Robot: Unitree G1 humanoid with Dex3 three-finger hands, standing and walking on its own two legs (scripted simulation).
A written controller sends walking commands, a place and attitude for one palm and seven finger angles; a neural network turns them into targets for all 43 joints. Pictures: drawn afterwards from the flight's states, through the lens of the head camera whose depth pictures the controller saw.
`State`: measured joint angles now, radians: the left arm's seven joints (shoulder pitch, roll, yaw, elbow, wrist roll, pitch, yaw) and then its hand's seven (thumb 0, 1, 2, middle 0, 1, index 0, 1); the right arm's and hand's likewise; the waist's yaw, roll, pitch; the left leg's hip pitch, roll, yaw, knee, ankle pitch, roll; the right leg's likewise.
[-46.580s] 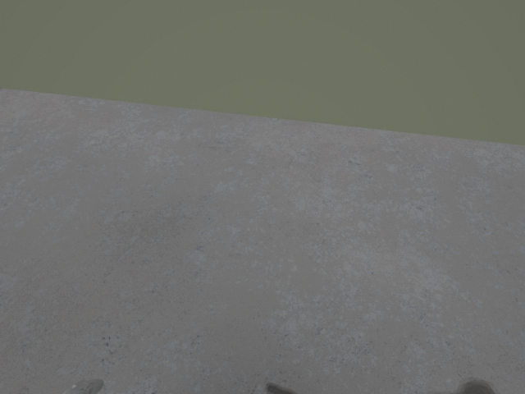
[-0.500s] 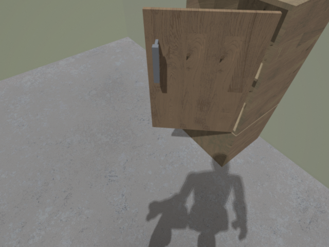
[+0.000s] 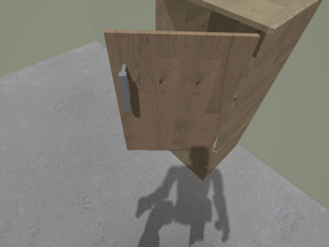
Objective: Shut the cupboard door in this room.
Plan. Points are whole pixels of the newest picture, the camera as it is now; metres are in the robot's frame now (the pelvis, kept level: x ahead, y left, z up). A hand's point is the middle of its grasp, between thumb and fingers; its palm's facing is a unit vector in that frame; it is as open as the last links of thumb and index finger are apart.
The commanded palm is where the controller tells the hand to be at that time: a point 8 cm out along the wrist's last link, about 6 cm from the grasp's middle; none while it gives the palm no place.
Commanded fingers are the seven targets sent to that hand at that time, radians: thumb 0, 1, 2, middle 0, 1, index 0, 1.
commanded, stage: take the last steps up to it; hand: left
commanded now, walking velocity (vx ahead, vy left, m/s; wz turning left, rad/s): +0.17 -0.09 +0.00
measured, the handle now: (125, 88) +0.56 +0.14 +0.04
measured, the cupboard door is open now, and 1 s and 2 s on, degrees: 48 48 48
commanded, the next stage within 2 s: come to a stop and stand still in 0.04 s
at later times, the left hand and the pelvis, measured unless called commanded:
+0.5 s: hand out of the picture +0.15 +0.14 -0.19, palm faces +0.08 -0.98 -0.21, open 7.3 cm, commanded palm none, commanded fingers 0.00 0.90 0.90 -0.20 -0.30 -0.20 -0.30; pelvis +0.11 -0.05 -0.01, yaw +1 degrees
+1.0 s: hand out of the picture +0.12 +0.13 -0.18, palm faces +0.01 -0.98 -0.21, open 7.4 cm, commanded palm none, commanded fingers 0.00 0.90 0.90 -0.20 -0.30 -0.20 -0.30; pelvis +0.09 -0.05 -0.01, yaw +1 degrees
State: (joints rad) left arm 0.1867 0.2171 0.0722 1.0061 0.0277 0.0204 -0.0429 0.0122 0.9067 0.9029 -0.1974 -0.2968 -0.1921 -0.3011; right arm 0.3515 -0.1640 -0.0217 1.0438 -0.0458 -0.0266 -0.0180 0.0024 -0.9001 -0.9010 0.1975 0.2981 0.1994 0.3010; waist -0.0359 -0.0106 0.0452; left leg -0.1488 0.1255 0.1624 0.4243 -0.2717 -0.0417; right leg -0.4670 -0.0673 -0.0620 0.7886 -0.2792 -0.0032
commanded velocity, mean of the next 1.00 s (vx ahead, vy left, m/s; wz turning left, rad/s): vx -0.08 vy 0.04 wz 0.00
